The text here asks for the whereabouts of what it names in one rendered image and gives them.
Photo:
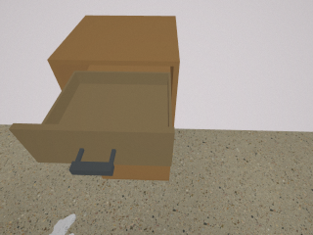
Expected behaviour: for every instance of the handle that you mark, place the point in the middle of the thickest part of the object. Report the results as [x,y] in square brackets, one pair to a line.
[78,167]

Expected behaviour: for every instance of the robot left hand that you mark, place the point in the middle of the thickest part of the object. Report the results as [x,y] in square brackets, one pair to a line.
[63,225]

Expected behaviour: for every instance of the cabinet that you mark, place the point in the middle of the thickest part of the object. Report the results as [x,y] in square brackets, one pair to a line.
[122,43]

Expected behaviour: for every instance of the drawer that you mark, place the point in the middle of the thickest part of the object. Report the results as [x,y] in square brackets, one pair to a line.
[101,110]

